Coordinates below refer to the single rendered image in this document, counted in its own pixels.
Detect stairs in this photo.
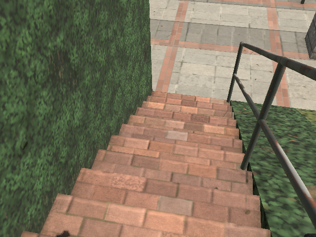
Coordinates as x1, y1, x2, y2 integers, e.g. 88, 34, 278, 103
21, 91, 271, 237

